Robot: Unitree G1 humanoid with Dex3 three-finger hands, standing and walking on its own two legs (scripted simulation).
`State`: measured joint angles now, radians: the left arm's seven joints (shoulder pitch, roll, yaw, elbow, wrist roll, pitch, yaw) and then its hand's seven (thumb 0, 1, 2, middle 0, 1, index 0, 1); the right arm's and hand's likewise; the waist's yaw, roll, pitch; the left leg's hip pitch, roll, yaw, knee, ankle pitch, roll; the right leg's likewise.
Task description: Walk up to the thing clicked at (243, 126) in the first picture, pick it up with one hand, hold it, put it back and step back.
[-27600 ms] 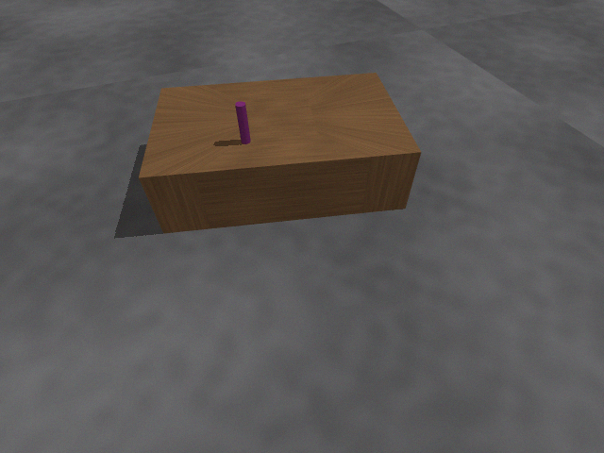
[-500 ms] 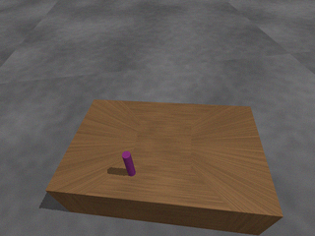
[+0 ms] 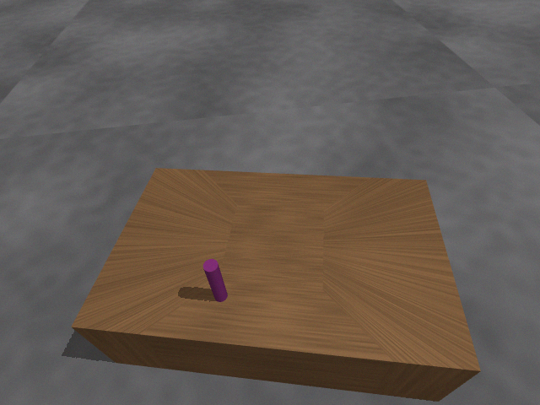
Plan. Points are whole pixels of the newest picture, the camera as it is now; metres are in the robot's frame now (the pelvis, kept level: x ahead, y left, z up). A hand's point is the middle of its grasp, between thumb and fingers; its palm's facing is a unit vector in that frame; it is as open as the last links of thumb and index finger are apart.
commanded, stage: stand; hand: left
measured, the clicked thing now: (216, 281) +0.52 +0.21 -0.36
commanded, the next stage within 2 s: step back in 1.94 s
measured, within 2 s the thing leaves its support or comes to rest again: neither
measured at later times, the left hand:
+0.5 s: hand out of the picture +0.08 +0.25 -0.15, palm faces -0.01 -0.93 -0.36, open 7.4 cm
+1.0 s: hand out of the picture +0.08 +0.24 -0.15, palm faces -0.02 -0.93 -0.35, open 7.4 cm
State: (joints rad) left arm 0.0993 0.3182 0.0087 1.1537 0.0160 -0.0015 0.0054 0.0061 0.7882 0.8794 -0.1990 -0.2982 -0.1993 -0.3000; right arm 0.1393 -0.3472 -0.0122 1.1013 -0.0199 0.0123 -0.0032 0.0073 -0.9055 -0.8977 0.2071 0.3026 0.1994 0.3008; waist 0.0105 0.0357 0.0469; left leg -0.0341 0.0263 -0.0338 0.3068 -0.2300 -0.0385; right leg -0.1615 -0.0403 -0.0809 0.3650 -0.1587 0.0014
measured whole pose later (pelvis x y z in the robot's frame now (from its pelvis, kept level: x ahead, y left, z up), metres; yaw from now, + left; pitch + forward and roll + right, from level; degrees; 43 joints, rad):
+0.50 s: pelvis +0.00 -0.01 +0.00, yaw -1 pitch -3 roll +0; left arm 0.10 0.33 0.01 1.15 0.01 0.00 0.00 0.01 0.90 0.90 -0.20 -0.30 -0.20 -0.30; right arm 0.15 -0.35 -0.01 1.10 -0.02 0.01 0.00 0.01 -0.91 -0.90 0.21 0.30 0.20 0.30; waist 0.01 0.03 0.05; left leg -0.03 0.04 -0.03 0.30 -0.23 -0.05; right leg -0.16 -0.02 -0.07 0.36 -0.16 -0.01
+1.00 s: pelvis +0.00 -0.01 +0.00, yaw -1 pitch -2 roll +0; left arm 0.10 0.33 0.01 1.14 0.01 -0.01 0.00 0.01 0.90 0.90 -0.20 -0.30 -0.20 -0.30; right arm 0.15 -0.35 -0.01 1.11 -0.02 0.01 0.00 0.01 -0.91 -0.90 0.21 0.30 0.20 0.30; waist 0.00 0.03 0.05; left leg -0.03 0.04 -0.02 0.30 -0.24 -0.05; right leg -0.16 -0.02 -0.07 0.36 -0.16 -0.01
